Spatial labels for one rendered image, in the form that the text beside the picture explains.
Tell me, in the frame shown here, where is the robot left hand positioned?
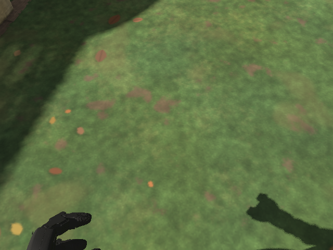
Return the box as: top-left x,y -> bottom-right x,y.
27,211 -> 101,250

